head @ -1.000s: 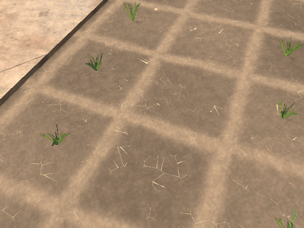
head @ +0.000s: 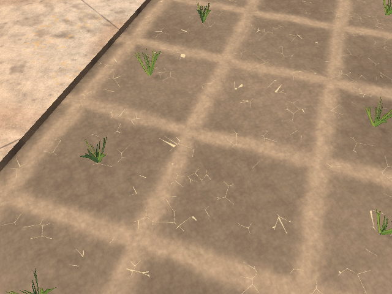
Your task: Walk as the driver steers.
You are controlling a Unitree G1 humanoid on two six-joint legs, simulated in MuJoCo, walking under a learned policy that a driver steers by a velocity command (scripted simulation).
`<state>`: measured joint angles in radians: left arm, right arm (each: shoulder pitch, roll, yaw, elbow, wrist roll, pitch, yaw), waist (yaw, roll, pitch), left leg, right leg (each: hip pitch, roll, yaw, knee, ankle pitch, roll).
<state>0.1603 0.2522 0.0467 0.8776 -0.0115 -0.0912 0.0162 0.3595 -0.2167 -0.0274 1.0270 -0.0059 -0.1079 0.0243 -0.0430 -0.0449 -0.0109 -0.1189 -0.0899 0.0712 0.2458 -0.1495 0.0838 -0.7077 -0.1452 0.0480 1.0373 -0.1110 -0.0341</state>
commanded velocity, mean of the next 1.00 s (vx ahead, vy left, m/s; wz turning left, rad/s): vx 0.50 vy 0.00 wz -0.48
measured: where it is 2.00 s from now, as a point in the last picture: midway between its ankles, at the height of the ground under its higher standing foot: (290, 178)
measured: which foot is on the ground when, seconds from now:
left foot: down 0.00-0.30, up 0.32-0.76, down 0.78-1.00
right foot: up 0.00-0.26, down 0.28-0.78, up 0.80-1.00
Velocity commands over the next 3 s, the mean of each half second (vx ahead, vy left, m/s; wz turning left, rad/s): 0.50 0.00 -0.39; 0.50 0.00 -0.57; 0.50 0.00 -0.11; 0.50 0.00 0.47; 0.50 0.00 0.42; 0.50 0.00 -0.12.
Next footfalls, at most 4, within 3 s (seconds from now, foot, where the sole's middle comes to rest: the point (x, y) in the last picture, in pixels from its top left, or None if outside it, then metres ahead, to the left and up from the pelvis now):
0.28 right None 0.33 -0.17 -0.78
0.78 left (207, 257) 0.65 -0.05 -0.78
1.30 right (303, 231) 0.74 -0.42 -0.78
1.84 left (265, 156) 1.12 -0.34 -0.78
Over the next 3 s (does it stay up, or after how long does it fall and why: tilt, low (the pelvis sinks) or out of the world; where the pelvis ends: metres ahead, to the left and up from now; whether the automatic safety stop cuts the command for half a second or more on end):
stays up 1.55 -0.45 -0.01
